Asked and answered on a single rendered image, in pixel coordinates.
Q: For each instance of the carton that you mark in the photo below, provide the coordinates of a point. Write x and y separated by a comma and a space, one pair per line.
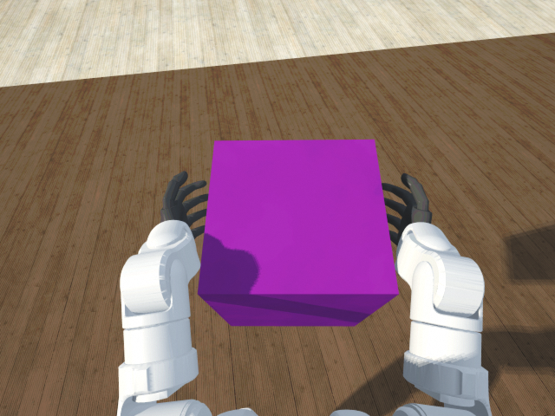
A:
296, 233

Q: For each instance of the robot right hand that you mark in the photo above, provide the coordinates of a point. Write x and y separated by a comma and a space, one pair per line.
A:
416, 209

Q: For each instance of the robot left hand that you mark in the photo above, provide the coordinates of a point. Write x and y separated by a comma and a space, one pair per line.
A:
174, 209

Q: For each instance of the robot right forearm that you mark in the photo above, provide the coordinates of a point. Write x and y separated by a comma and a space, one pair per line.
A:
444, 356

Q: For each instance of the robot left forearm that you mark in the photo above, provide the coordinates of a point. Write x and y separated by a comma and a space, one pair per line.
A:
159, 358

